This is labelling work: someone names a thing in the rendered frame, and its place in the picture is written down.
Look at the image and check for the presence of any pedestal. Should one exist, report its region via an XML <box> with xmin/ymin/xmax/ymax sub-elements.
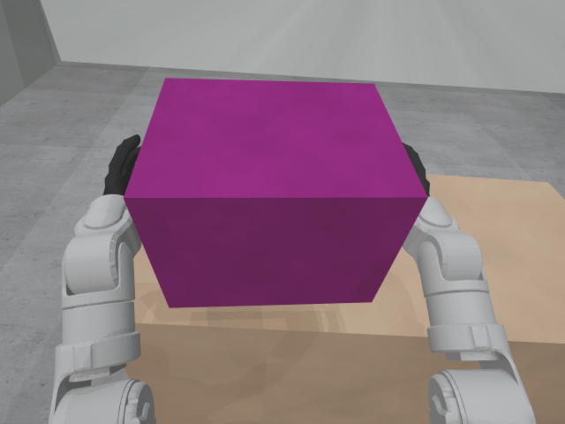
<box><xmin>124</xmin><ymin>174</ymin><xmax>565</xmax><ymax>424</ymax></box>

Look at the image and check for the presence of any robot left hand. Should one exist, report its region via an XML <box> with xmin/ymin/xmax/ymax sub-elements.
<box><xmin>103</xmin><ymin>134</ymin><xmax>141</xmax><ymax>196</ymax></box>

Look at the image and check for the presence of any robot left upper arm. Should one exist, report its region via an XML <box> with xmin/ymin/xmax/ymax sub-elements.
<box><xmin>51</xmin><ymin>379</ymin><xmax>156</xmax><ymax>424</ymax></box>

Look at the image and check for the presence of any robot right hand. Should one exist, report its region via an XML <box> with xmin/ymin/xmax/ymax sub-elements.
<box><xmin>403</xmin><ymin>143</ymin><xmax>430</xmax><ymax>197</ymax></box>

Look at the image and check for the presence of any carton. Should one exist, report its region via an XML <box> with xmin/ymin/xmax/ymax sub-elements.
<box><xmin>124</xmin><ymin>78</ymin><xmax>428</xmax><ymax>308</ymax></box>

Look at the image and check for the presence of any robot right forearm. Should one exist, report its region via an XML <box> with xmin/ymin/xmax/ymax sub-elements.
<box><xmin>402</xmin><ymin>196</ymin><xmax>536</xmax><ymax>424</ymax></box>

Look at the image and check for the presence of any robot left forearm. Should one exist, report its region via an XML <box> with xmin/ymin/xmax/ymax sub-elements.
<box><xmin>49</xmin><ymin>194</ymin><xmax>141</xmax><ymax>424</ymax></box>

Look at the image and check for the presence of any robot right upper arm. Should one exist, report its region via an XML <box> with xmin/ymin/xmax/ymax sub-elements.
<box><xmin>428</xmin><ymin>369</ymin><xmax>533</xmax><ymax>424</ymax></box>

